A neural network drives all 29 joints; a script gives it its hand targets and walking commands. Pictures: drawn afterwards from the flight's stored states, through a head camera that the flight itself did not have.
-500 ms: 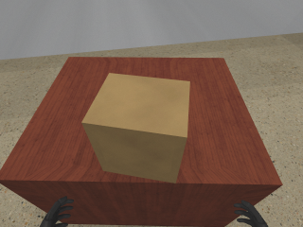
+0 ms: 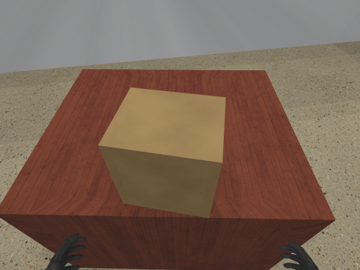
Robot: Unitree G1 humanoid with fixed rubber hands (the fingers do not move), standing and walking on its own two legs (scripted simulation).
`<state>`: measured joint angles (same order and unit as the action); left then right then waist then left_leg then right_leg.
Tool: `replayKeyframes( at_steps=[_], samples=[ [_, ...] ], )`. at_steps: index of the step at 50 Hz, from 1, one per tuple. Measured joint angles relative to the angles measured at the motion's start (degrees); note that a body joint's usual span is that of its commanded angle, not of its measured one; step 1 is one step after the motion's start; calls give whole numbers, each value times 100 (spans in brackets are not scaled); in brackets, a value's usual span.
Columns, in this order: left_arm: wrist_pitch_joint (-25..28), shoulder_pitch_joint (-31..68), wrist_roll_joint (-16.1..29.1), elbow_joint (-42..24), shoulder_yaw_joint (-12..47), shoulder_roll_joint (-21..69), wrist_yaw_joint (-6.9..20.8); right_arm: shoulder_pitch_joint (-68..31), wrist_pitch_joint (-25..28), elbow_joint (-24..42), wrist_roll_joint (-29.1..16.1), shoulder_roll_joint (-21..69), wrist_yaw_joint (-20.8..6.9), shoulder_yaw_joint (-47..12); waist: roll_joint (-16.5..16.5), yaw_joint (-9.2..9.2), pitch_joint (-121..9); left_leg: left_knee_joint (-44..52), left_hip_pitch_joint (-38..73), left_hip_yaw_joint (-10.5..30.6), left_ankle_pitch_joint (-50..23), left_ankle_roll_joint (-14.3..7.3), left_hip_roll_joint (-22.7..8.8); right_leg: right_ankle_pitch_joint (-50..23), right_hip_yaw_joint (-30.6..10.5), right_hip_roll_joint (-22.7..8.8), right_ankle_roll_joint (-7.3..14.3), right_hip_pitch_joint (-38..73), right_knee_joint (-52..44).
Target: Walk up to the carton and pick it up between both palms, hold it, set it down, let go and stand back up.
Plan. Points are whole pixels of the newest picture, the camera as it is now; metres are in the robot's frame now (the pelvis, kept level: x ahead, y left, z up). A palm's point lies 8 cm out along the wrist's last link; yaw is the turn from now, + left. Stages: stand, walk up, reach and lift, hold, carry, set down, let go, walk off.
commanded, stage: stand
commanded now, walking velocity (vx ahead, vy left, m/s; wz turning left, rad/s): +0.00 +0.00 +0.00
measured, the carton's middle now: (170, 154) +0.40 +0.05 +0.02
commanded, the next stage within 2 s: walk up in 0.24 s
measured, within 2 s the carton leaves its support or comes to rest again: neither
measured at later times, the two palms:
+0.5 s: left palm out of the picture +0.13 +0.29 -0.07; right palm out of the picture +0.13 -0.27 -0.08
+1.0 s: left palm out of the picture +0.03 +0.46 -0.08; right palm out of the picture +0.09 -0.18 -0.07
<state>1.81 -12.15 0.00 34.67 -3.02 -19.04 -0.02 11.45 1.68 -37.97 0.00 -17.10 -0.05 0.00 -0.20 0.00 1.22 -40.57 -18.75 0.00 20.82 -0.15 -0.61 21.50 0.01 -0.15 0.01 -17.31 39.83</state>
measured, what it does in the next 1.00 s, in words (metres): steps to the left: left foot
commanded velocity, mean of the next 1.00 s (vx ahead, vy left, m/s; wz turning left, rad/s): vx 0.00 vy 0.00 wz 0.00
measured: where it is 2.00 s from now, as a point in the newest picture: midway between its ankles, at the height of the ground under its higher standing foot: outside the picture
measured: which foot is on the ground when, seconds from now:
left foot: down 0.00-0.48, up 0.50-0.74, down 0.76-1.00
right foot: down 0.00-0.76, up 0.78-1.00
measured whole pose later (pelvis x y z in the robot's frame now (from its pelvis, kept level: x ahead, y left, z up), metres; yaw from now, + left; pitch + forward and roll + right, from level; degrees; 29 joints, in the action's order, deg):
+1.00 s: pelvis -0.05 +0.12 +0.00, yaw +3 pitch -1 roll -2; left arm 2.1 -19.9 0.0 36.3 -3.3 -26.5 -2.6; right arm 13.4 0.4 -39.2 0.0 -22.5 -1.2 4.3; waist -0.4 0.1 3.4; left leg -41.9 -23.8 -0.9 17.2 -3.9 1.9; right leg 27.5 -3.2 -2.9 0.6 -28.2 59.7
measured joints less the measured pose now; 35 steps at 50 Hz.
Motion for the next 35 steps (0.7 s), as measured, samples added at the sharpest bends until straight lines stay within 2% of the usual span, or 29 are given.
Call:
replayKeyframes(
  at_steps=[23,24,28,30,32,35],
  samples=[
    [15,-25,0,149,16,-15,-25,0,-17,-109,0,-48,-26,0,-25,-1,-5,1,-1,-1,-57,-9,0,-52,0,0,-1,0,0],
    [53,-74,0,149,35,-20,-70,-1,-62,-112,0,-104,-79,10,-60,-4,10,-107,-55,-4,-66,-68,3,-54,3,-1,-1,3,4],
    [169,-513,0,155,37,-114,-288,-3,-325,-108,0,-337,-212,159,-161,-8,185,-1838,-637,-10,322,-119,144,-97,-109,-127,0,5,14],
    [170,-710,0,169,23,-196,-363,-2,-409,-105,0,-448,-252,261,-232,-4,311,-2367,-815,-3,335,-124,118,-128,-176,-220,-1,2,14],
    [179,-842,0,167,2,-300,-396,-1,-466,-102,0,-535,-303,359,-337,0,436,-2440,-852,4,340,-124,9,-157,-202,-296,-30,-10,13],
    [188,-932,0,165,-80,-496,-408,0,-500,-97,0,-564,-371,422,-432,5,464,-1761,-828,11,347,-124,-196,-198,-198,-391,-122,-197,35]
  ],
)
